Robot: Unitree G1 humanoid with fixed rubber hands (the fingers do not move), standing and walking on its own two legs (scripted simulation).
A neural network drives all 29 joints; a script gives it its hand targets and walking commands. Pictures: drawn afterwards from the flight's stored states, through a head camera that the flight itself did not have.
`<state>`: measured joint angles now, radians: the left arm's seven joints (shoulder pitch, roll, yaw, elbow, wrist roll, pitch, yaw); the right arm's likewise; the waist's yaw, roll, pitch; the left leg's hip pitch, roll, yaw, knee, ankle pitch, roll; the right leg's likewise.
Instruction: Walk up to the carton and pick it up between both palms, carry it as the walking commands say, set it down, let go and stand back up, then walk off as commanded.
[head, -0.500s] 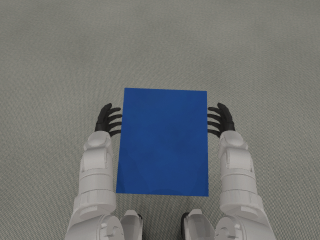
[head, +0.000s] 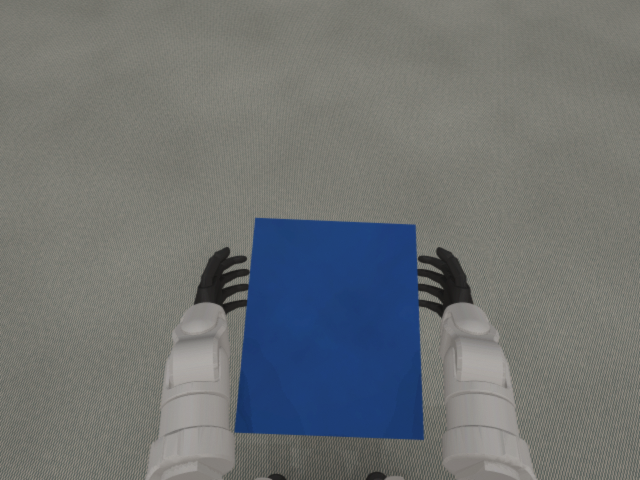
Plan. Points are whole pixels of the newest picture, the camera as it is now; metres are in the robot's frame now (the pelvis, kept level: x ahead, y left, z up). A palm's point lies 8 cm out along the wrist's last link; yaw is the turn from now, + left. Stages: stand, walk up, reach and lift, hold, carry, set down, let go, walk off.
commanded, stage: reach and lift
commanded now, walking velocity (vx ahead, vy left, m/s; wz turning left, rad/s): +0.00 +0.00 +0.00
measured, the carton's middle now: (330, 324) +0.35 +0.01 -0.11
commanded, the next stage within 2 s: hold in 1.66 s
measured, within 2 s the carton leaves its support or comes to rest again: neither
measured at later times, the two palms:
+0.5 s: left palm (192, 296) +0.32 +0.16 +0.06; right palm (476, 298) +0.32 -0.15 +0.05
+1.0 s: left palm (190, 288) +0.32 +0.16 +0.08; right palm (488, 298) +0.31 -0.16 +0.08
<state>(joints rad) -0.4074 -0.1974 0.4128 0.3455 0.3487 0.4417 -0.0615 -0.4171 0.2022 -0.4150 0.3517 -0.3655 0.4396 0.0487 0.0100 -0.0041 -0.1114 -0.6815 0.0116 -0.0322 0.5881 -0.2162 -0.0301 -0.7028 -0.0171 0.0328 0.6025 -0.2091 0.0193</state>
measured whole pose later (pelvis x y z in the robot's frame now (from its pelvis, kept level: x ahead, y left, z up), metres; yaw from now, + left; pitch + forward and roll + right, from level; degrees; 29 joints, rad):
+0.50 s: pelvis +0.02 +0.00 +0.03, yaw -1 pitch +1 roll +0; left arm -0.30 -0.16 0.30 0.29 0.32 0.59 -0.05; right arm -0.31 0.16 -0.31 0.30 -0.34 0.59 0.05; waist 0.02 0.00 -0.04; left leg -0.19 0.02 -0.02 0.33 -0.16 -0.03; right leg -0.22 -0.02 0.03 0.34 -0.15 0.02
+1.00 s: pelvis +0.02 +0.01 +0.03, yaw +0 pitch -6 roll +0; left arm -0.32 -0.17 0.27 0.23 0.34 0.73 -0.02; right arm -0.30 0.16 -0.28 0.22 -0.33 0.72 0.03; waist -0.01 0.00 0.04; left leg -0.02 0.02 -0.03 0.28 -0.16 -0.02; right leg -0.04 -0.02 0.03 0.29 -0.14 0.02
